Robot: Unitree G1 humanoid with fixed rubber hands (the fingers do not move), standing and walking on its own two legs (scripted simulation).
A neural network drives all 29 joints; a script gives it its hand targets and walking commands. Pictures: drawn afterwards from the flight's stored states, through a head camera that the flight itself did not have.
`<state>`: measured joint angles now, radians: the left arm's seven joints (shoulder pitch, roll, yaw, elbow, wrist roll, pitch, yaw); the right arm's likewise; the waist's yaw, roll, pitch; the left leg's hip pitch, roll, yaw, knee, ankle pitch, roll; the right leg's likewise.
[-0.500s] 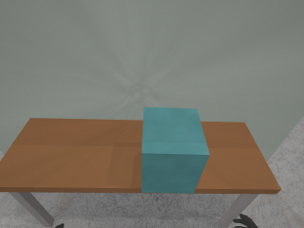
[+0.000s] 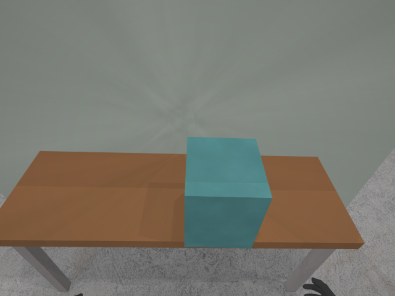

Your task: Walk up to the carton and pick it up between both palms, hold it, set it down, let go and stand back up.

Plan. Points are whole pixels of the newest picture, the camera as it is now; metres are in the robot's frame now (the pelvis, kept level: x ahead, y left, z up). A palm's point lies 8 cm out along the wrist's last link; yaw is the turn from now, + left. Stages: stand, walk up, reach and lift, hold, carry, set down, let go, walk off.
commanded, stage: stand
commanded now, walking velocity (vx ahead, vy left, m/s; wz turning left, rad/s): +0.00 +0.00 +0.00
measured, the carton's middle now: (219, 193) +0.45 -0.04 -0.09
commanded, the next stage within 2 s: none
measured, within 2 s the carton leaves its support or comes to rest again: neither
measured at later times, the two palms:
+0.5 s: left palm out of the picture +0.10 +0.28 -0.11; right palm out of the picture +0.14 -0.26 -0.09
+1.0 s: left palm out of the picture +0.09 +0.28 -0.11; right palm out of the picture +0.14 -0.26 -0.09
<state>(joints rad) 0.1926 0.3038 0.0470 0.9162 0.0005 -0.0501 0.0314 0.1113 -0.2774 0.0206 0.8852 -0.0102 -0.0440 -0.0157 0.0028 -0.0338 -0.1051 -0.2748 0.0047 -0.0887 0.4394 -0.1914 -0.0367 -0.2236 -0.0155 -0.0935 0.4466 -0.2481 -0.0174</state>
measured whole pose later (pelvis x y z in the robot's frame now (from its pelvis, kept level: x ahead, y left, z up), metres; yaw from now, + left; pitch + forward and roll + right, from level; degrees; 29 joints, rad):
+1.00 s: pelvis -0.01 +0.00 +0.00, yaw +0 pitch +1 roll +0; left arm 0.19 0.30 0.05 0.92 0.00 -0.05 0.03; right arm 0.11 -0.28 0.02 0.89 -0.01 -0.04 -0.02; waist 0.00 -0.01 -0.08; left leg -0.27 0.00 -0.09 0.44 -0.18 -0.04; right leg -0.22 -0.02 -0.09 0.45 -0.24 -0.02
